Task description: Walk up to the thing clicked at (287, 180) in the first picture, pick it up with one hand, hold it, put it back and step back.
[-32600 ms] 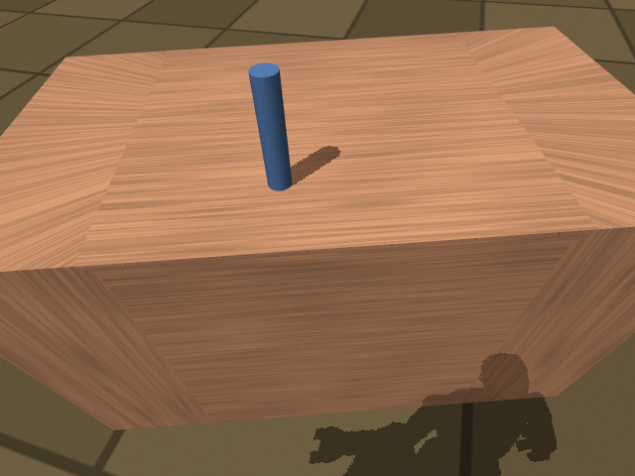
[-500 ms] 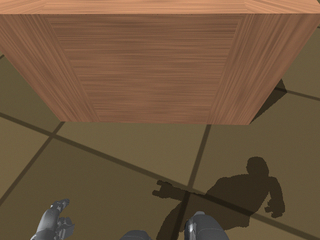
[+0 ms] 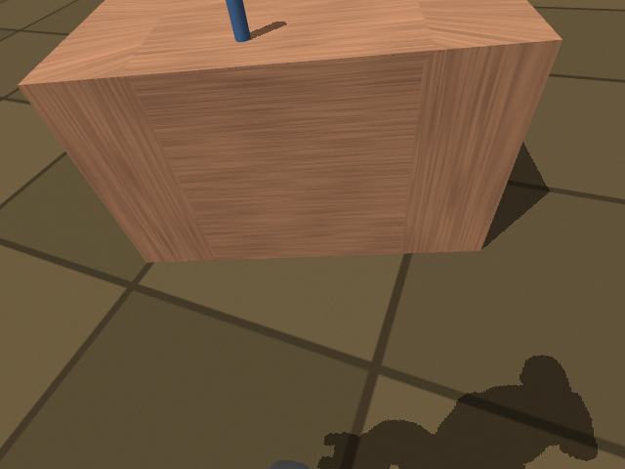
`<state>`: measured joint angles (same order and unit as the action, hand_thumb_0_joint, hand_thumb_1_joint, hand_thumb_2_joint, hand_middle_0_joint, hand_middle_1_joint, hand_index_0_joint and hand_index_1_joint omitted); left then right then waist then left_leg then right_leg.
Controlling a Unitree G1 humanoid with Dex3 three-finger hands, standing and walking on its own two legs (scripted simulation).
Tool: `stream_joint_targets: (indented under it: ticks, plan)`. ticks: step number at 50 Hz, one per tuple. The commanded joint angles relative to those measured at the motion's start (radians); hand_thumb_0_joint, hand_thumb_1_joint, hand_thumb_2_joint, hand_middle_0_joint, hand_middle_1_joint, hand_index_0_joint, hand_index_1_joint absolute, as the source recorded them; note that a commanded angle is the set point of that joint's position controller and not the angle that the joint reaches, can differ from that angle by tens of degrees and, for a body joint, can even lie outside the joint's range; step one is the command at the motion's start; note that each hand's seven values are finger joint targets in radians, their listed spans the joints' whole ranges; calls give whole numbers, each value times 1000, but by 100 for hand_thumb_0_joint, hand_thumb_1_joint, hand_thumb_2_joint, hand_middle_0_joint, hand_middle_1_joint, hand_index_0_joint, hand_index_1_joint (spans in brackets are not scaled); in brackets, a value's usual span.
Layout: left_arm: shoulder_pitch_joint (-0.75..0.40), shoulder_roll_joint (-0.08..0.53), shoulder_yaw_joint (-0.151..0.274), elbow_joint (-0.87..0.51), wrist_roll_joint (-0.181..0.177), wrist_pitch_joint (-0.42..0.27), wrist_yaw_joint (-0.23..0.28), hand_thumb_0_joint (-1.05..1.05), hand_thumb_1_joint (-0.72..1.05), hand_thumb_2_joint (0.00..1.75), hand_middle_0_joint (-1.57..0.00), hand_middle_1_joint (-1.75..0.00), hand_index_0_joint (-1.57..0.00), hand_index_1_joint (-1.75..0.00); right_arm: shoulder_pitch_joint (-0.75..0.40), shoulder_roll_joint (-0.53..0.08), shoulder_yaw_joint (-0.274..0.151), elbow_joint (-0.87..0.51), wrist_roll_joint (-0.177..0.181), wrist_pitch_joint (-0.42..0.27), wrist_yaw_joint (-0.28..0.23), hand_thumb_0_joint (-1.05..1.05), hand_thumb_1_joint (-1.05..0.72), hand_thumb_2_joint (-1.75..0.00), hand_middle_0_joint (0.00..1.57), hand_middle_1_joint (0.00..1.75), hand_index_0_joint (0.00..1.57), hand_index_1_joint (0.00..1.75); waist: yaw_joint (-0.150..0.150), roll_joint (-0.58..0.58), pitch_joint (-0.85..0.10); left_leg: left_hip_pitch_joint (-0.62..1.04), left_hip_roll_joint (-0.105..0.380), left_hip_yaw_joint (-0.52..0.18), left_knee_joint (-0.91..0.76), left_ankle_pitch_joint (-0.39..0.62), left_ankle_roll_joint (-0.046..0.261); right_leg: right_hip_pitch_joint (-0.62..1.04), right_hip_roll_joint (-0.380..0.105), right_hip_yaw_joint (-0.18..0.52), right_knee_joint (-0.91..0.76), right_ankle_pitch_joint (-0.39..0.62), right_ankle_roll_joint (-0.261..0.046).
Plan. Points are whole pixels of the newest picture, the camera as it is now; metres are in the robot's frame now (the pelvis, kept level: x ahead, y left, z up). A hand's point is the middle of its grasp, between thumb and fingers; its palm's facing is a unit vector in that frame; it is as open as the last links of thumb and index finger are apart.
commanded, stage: step back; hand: left
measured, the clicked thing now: out of the picture +1.15 +0.28 +0.14
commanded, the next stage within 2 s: stand in 0.92 s
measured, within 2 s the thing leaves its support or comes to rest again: neither
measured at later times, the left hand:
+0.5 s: hand out of the picture +0.04 +0.26 -0.14, palm faces +0.07 -0.91 -0.41, open 7.3 cm
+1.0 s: hand out of the picture +0.11 +0.29 -0.15, palm faces +0.06 -0.93 -0.35, open 7.3 cm
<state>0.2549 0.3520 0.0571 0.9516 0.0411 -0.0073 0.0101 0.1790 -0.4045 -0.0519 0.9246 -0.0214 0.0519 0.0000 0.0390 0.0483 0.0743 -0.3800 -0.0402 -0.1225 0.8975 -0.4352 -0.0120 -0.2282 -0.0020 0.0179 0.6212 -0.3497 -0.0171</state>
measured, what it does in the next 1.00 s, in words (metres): steps on the spot: left foot, then right foot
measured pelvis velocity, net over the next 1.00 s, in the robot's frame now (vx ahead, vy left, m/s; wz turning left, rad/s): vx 0.04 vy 0.03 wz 0.05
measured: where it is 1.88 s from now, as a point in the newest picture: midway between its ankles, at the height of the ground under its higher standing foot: outside the picture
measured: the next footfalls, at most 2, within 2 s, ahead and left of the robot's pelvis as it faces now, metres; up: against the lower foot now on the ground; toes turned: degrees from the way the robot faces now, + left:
left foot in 0.10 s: +0.03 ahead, +0.14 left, +0.00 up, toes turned +0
right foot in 0.38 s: +0.08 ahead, -0.10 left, +0.00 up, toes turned +1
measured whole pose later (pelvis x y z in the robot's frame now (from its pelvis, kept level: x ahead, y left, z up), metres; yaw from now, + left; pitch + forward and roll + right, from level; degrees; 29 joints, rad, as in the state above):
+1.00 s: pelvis +0.04 +0.03 +0.00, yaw +3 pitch -2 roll -1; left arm 0.11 0.38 0.02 1.05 0.00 -0.01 0.00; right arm 0.08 -0.32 -0.01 1.04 -0.01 -0.01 0.00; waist 0.02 -0.01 0.09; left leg -0.27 0.03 0.00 0.57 -0.26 -0.01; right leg -0.19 -0.03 -0.03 0.55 -0.32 0.02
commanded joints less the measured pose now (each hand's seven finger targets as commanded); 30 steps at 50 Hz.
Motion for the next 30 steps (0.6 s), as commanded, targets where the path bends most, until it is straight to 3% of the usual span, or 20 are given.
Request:
stream_joint_targets:
  ticks: [1,2,4,5,6,7,8,9,11,14,16,18,19,20,21,22,23,25,27,30]
  plan:
    - [-37,301,84,-89,5,-36,10,0,90,90,-20,-30,-20,-30,-80,-146,-33,-89,-13,-56,7,0,-90,-90,20,30,20,30,32,-238,-20,-53,28,81,-227,-65,-3,89,-236,240,-238,47,-161]
    - [-45,308,80,-88,3,-31,6,0,90,90,-20,-30,-20,-30,-60,-151,-42,-79,-14,-60,11,0,-90,-90,20,30,20,30,23,-243,-21,18,22,108,-274,-69,0,35,-239,242,-242,-27,-156]
    - [-94,291,61,-105,1,-18,-1,0,90,90,-20,-30,-20,-30,20,-153,-57,-40,-15,-70,13,0,-90,-90,20,30,20,30,-32,-208,-39,234,11,123,-495,67,27,-91,-206,190,-161,-90,-120]
    - [-64,239,41,-103,0,-14,-2,0,90,90,-20,-30,-20,-30,50,-181,-71,-23,-20,-78,10,0,-90,-90,20,30,20,30,-42,-104,-64,364,42,27,-526,79,43,-194,-148,126,-36,-74,-83]
    - [-45,178,25,-108,-12,-14,-4,0,90,90,-20,-30,-20,-30,96,-230,-87,-18,-34,-85,4,0,-90,-90,20,30,20,30,-61,89,-108,457,231,-276,-627,-65,110,-343,-44,35,184,-148,-31]
    - [-105,209,37,-109,-21,-15,2,0,90,90,-20,-30,-20,-30,98,-313,-96,-28,-29,-86,5,0,-90,-90,20,30,20,30,-81,114,-64,348,382,-491,-688,-333,227,-416,2,-38,282,-225,-7]
    - [-141,281,55,-100,-9,-20,2,0,90,90,-20,-30,-20,-30,80,-328,-103,-31,-18,-86,9,0,-90,-90,20,30,20,30,-89,59,8,184,408,-510,-720,-418,282,-345,-41,45,333,-238,-12]
    - [-118,288,56,-94,-14,-24,-6,0,90,90,-20,-30,-20,-30,36,-296,-96,-42,-23,-86,10,0,-90,-90,20,30,20,30,-59,34,34,147,379,-418,-696,-357,271,-298,-56,50,317,-213,-14]
    - [-63,252,50,-69,-20,-35,-19,0,90,90,-20,-30,-20,-30,-15,-230,-74,-54,-24,-89,10,0,-90,-90,20,30,20,30,-30,71,28,180,278,-236,-656,-178,211,-275,-50,22,224,-138,-14]
    - [-59,230,53,-52,-18,-37,-28,0,90,90,-20,-30,-20,-30,8,-226,-76,-46,-24,-90,14,0,-90,-90,20,30,20,30,-52,125,18,112,239,-171,-637,-125,193,-168,-26,-31,119,-85,4]
    - [-20,225,58,-32,-16,-42,-24,0,90,90,-20,-30,-20,-30,-33,-228,-75,-61,-19,-75,16,0,-90,-90,20,30,20,30,-21,145,9,9,229,-113,-591,-152,172,-12,-4,-60,-1,-26,-2]
    - [73,221,65,12,-11,-51,-11,0,90,90,-20,-30,-20,-30,-59,-166,-54,-69,-9,-58,17,0,-90,-90,20,30,20,30,38,65,-20,-102,164,-32,-424,-176,117,183,31,-72,-135,61,0]
    - [100,247,74,14,-4,-55,-2,0,90,90,-20,-30,-20,-30,-36,-112,-37,-74,-5,-55,13,0,-90,-90,20,30,20,30,50,-52,-44,-164,103,20,-268,-163,85,249,-27,56,-216,-17,-15]
    - [125,327,94,8,14,-63,7,0,90,90,-20,-30,-20,-30,-33,-65,-20,-96,-1,-58,9,0,-90,-90,20,30,20,30,62,-233,-43,-291,-35,58,-30,-146,39,256,-237,422,-370,-245,-83]
    - [41,373,100,-23,9,-62,9,0,90,90,-20,-30,-20,-30,-19,-124,-38,-72,-10,-52,-2,0,-90,-90,20,30,20,30,45,-165,1,-251,-1,-17,60,-141,30,82,-390,592,-459,-470,-160]
    - [-47,379,101,-53,6,-62,6,0,90,90,-20,-30,-20,-30,27,-186,-57,-46,-11,-53,-5,0,-90,-90,20,30,20,30,11,-134,57,-197,49,-42,73,-116,27,-27,-417,607,-450,-520,-218]
    - [-69,342,95,-61,0,-67,6,0,90,90,-20,-30,-20,-30,45,-199,-58,-30,-6,-57,-1,0,-90,-90,20,30,20,30,-2,-105,89,-192,65,-48,87,-75,30,-40,-386,536,-435,-438,-221]
    - [-83,283,74,-58,-11,-77,8,0,90,90,-20,-30,-20,-30,76,-167,-50,4,1,-59,3,0,-90,-90,20,30,20,30,-23,-100,55,-138,63,-56,41,13,26,-17,-277,319,-392,-179,-132]
    - [-71,288,74,-48,-11,-80,8,0,90,90,-20,-30,-20,-30,93,-158,-47,12,-6,-57,5,0,-90,-90,20,30,20,30,-16,-128,13,-86,64,-31,20,35,13,-18,-270,259,-337,-4,-138]
    - [-88,283,70,-50,-13,-74,7,0,90,90,-20,-30,-20,-30,74,-140,-38,9,-9,-53,6,0,-90,-90,20,30,20,30,-11,-167,3,-29,67,28,-104,43,6,-28,-262,164,-291,149,-140]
